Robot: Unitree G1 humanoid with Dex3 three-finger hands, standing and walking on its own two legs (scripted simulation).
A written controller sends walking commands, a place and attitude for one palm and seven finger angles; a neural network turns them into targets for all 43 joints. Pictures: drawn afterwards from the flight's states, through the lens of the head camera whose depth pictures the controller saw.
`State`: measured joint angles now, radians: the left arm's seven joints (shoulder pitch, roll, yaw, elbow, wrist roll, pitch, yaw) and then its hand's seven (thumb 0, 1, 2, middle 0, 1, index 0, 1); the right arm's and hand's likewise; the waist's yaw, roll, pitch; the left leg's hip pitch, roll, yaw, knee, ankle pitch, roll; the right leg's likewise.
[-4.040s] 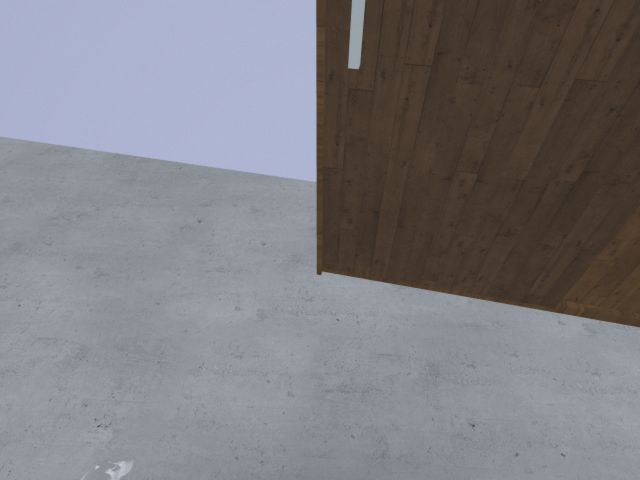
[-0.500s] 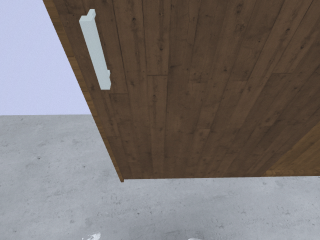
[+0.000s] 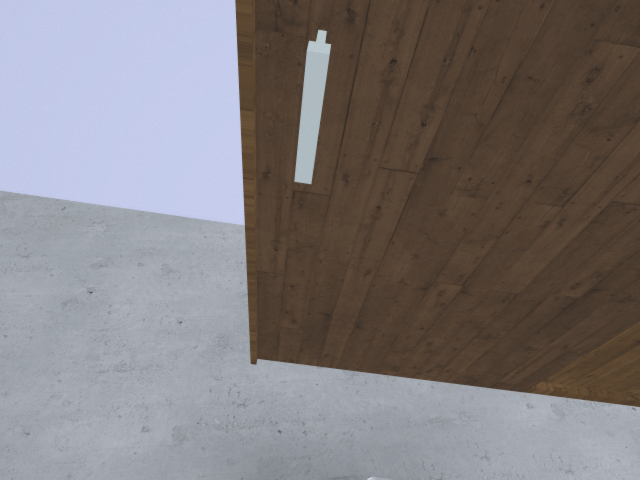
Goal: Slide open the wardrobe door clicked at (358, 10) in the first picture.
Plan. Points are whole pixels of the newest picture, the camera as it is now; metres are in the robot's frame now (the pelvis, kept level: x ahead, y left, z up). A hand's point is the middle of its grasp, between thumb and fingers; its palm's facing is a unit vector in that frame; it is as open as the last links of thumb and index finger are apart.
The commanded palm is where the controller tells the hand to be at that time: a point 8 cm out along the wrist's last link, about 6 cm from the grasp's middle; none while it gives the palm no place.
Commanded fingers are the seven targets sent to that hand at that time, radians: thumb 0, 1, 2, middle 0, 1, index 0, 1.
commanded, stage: come to a stop and stand still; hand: left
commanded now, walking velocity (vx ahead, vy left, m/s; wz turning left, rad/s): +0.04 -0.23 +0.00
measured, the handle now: (311, 112) +0.50 +0.08 +0.19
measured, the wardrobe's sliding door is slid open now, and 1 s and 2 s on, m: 0.00 0.00 0.00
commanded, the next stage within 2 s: look again from close up in 1.96 s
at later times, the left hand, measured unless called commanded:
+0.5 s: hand out of the picture -0.03 +0.15 -0.16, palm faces -0.01 -0.98 -0.21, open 7.4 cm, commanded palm none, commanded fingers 0.00 0.90 0.90 -0.20 -0.30 -0.20 -0.30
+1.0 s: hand out of the picture -0.10 +0.09 -0.17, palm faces +0.10 -0.99 -0.10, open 7.4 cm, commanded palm none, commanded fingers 0.00 0.90 0.90 -0.20 -0.30 -0.20 -0.30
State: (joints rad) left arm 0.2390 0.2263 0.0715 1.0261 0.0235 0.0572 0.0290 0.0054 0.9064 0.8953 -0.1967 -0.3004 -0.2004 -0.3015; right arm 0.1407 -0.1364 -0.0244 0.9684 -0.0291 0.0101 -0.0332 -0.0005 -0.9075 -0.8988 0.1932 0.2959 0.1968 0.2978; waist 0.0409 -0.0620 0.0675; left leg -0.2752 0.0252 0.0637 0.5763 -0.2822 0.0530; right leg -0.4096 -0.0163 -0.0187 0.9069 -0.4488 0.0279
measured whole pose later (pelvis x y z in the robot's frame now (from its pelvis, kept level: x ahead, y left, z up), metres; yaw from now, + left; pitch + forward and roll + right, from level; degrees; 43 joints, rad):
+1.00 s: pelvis -0.02 -0.03 +0.00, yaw -1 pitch +1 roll +0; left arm 0.39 0.07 0.01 1.18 0.01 -0.01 0.04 0.00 0.90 0.90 -0.20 -0.30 -0.20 -0.30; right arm 0.22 -0.15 -0.03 1.13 -0.02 -0.01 -0.05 0.02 -0.94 -0.90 0.19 0.30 0.20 0.30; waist 0.05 -0.03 0.03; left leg -0.21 0.04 0.09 0.50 -0.30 -0.01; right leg -0.11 -0.02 -0.08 0.45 -0.33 0.00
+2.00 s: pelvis -0.06 -0.05 +0.01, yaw -1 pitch -2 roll +0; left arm 0.36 0.09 0.00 1.17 0.01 0.00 0.03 0.01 0.91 0.90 -0.20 -0.30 -0.20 -0.30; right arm 0.31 -0.11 -0.01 1.17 -0.02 0.01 -0.04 0.00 -0.90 -0.90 0.19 0.30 0.20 0.30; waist 0.01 0.01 0.04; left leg -0.18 0.08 0.07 0.41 -0.19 -0.04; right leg -0.11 0.02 -0.11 0.38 -0.24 -0.05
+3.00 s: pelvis -0.10 +0.01 +0.01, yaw -1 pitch -2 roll -1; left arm 0.35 0.26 0.00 1.05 0.03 0.01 0.02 0.01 0.90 0.90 -0.20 -0.30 -0.20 -0.30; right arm 0.24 -0.26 -0.02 1.05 -0.02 0.01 0.01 0.00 -0.90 -0.90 0.20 0.30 0.20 0.30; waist 0.01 0.00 0.02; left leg -0.25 -0.01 0.10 0.43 -0.15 0.06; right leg -0.19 -0.07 -0.08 0.43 -0.20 0.04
